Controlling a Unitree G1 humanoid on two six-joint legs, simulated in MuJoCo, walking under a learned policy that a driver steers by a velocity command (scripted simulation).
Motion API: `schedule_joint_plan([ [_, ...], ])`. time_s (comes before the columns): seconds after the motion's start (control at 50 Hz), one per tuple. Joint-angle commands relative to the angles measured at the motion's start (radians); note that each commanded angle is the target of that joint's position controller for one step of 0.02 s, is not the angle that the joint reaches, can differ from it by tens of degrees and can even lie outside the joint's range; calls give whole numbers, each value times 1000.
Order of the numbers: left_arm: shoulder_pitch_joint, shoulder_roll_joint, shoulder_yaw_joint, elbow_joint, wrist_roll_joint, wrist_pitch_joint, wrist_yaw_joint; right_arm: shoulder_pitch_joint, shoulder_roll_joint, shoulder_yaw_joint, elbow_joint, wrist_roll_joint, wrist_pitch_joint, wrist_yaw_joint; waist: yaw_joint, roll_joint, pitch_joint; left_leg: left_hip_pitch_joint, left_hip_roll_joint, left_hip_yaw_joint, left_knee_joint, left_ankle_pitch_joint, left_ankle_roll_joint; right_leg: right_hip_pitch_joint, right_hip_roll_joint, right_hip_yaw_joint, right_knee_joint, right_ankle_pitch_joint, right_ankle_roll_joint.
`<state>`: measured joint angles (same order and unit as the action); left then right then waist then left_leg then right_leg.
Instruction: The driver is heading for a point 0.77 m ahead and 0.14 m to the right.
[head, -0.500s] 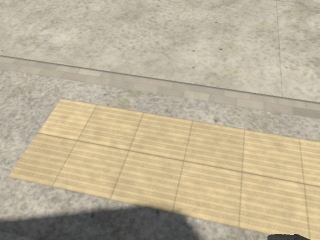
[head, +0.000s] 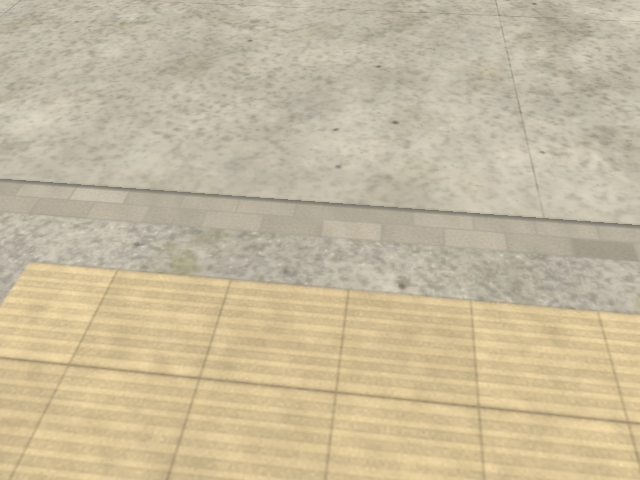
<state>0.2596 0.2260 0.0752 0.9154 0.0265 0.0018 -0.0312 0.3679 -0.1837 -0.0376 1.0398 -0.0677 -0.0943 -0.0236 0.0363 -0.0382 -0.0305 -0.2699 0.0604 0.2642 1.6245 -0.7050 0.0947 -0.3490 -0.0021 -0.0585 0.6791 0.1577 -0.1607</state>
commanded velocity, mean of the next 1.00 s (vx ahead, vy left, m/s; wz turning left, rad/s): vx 0.87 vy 0.00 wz -0.59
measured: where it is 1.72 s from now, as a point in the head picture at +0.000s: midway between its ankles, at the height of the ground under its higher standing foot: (438, 413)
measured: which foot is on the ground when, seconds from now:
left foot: down 0.00-0.00, up 0.02-0.38, down 0.40-0.78, up 0.80-1.00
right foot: up 0.00-0.00, down 0.02-0.42, up 0.44-0.76, down 0.78-1.00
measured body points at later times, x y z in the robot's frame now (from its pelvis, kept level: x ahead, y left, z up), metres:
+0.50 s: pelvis +0.41 +0.00 -0.25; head +0.42 +0.02 +0.20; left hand +0.52 +0.25 -0.40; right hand +0.41 -0.27 -0.37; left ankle +0.45 +0.11 -0.98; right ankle +0.20 -0.05 -0.71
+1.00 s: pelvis +0.74 -0.15 -0.24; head +0.78 -0.18 +0.21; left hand +0.95 +0.00 -0.37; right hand +0.69 -0.42 -0.37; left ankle +0.87 -0.02 -0.90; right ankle +0.71 -0.18 -0.98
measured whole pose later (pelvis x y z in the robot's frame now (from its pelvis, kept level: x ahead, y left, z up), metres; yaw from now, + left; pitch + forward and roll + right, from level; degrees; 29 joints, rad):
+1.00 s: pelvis +0.74 -0.15 -0.24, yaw -34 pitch +2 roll +0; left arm 0.19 0.21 0.00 0.91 -0.01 -0.08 -0.02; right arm 0.19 -0.22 -0.06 0.87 0.02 -0.10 -0.02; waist 0.01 0.00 0.07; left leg -0.62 0.08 -0.06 1.10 -0.30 -0.02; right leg -0.19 0.11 -0.04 0.34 -0.18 -0.13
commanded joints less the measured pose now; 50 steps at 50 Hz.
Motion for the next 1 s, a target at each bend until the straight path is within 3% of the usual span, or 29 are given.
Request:
schedule_joint_plan([
  [0.02, 345, 83, 31, 80, -36, -8, -27, -241, -76, -30, -93, -22, 41, -22, 243, -168, 191, -476, -68, -75, 672, 85, 61, 333, -19, 55, -266, -56, -98],
  [0.04, 374, 112, 1, 101, -36, -33, -27, -271, -1, -5, -221, -29, 27, -9, 97, -218, 177, -877, -79, -158, 633, -41, 53, 512, -55, 248, 97, 537, -97],
  [0.08, 444, 144, 8, 142, -25, -41, 19, -249, -15, 9, -270, -26, -2, 31, 56, -90, 3, -1076, -1, -373, 246, -112, -7, 610, -237, 742, 5, -26, -273],
  [0.12, 281, 169, 4, 73, 6, -67, 40, -312, -109, -11, -229, -25, 0, 28, -5, -13, 89, -1049, 19, -407, -24, 203, -99, 364, -249, 891, -135, -505, -282],
  [0.14, 169, 119, -17, 12, 1, -73, 60, -414, -100, 0, -282, -8, 9, 36, -35, 67, 150, -759, 22, -392, -409, 464, -167, -13, -193, 799, -203, -436, -267],
  [0.16, 168, 161, -6, 23, 13, -81, 65, -375, -117, -6, -221, -15, 13, 37, -44, 41, 142, -526, 11, -327, -464, 721, -161, -142, -142, 686, -151, -294, -215],
  [0.2, 142, 83, -17, 12, -34, -109, 74, -417, -98, -5, -236, 3, 2, 57, -20, 58, 89, -234, -20, -314, -811, 1269, -136, -290, 34, 491, -9, -535, -117],
  [0.24, 126, 97, -15, -1, -51, -114, 51, -410, -54, 5, -238, 24, 8, 73, 6, 3, 72, -72, -55, -308, -908, 1323, -102, -269, 59, 478, 36, -543, -93],
  [0.28, 192, 92, -16, 22, -25, -94, 48, -445, -49, 7, -283, 58, 21, 58, 63, -107, 110, -103, -69, -334, -1029, 1118, -99, -127, 65, 491, 134, -478, -89],
  [0.32, 288, 65, -21, 44, 23, -73, 52, -395, -76, -8, -285, 86, 3, 41, 89, -59, 132, -77, -28, -404, -1263, 1080, -104, 56, 79, 512, 277, -457, -75],
  [0.36, 229, 97, -9, 52, 56, -41, 66, -136, -163, -55, -192, 100, -6, 28, -44, -42, 77, 125, 67, -427, -1502, 1272, -97, 114, 95, 494, 612, -406, -89],
  [0.4, 140, 66, 5, 5, 11, -49, 45, 118, -195, -77, -117, 54, 10, 31, -168, 123, -27, 594, 114, -431, -1282, 1169, -105, -289, 199, 321, 1118, -869, -30],
  [0.42, 240, 17, -9, -39, -44, -65, 47, 158, -189, -65, -108, 6, 4, 41, -97, 268, -104, 863, 199, -414, -906, 1433, -147, -589, 131, 277, 1251, -911, -17],
  [0.44, 255, 16, -19, -43, -54, -68, 67, 173, -158, -63, -99, 6, 6, 49, -108, 321, -182, 939, 276, -501, -867, 1434, -115, -765, 76, 198, 1363, -856, -9],
  [0.46, 150, 34, -25, -56, -13, -63, 75, 207, -156, -67, -92, 2, 0, 47, -157, 292, -175, 869, 309, -612, -986, 981, -31, -870, 35, 122, 1340, -747, -14],
  [0.48, 63, 13, -34, -100, 21, -62, 52, 183, -176, -80, -79, 12, -4, 29, -139, 402, -157, 673, 357, -867, -1198, 283, 66, -874, -5, 111, 1306, -677, -17],
  [0.5, -90, 35, -25, -111, 49, -62, 37, 170, -47, -44, -67, 15, -23, 23, -157, 238, 5, 491, 320, -873, -1238, 271, 58, -876, -54, 180, 1237, -554, -22],
  [0.54, -216, -35, -48, -175, 15, -60, -6, 144, -7, -13, -5, 28, -54, 12, -55, 106, 190, 104, 241, -676, -1293, 625, 3, -715, -57, 214, 848, -434, 32],
  [0.6, -161, -30, -64, -169, 26, -54, -31, -30, -54, -14, -59, 40, -53, 7, 43, 227, 142, -135, 135, -438, -1382, 838, -13, -339, -31, 163, 430, -165, 62],
  [0.68, -410, 4, -90, -221, -1, -61, -30, 139, -97, -13, -32, 72, -32, 18, -56, 68, 185, 21, 122, -289, -1533, 1170, -22, -197, 30, -65, 95, -184, 36],
  [0.74, -253, 59, -82, -170, 13, -74, -18, 231, -165, -14, 5, 52, -10, 2, 21, 119, 79, 237, 138, -228, -1225, 1713, -33, 38, 129, -101, -55, -270, -17],
  [0.78, 113, 144, -50, -51, 27, -92, 8, 175, -198, -15, -17, 68, -2, -2, 185, 131, -112, 91, 99, -186, -709, 1427, -37, 491, 15, 47, -205, -74, -79],
  [0.8, 134, 207, -38, -40, 36, -93, 13, 220, -84, 2, -46, 54, -3, 6, 100, -79, -220, -152, -48, -143, -318, 193, -39, 723, -278, 331, -77, 408, -133],
  [0.82, 193, 223, -23, -52, 7, -82, 17, 317, -108, -3, -66, 105, 7, 1, 100, -94, -447, -369, -97, -309, -41, 64, -28, 960, -465, 653, -56, 564, -298],
  [0.84, 98, 169, -28, -91, -49, -76, 13, 119, -175, -17, -96, 101, -39, 17, 152, -39, -369, -455, -80, -460, -118, 152, -40, 853, -367, 596, -200, 470, -265],
  [0.86, -43, 158, -31, -107, -51, -90, 10, 28, -172, -24, -149, 123, -42, 13, 82, -25, -169, -511, -29, -392, -190, 206, -61, 685, -325, 446, -250, 475, -232],
  [0.88, -127, 127, -35, -120, -50, -101, 8, -8, -147, -23, -148, 102, -37, 6, 25, 78, -88, -460, 5, -355, -251, 259, -77, 505, -279, 379, -304, 460, -190],
  [0.94, -152, 53, -60, -100, -35, -112, 2, 37, -71, -30, -154, 85, -7, 2, -74, 75, -18, -349, 23, -321, -412, 366, -112, 274, -203, 248, -389, 508, -129],
  [1.0, -151, 92, -50, -69, -30, -101, 28, -59, -40, -25, -200, 81, 0, -5, -84, 8, 5, -251, -1, -267, -689, 521, -137, 112, -122, 111, -419, 552, -77],
])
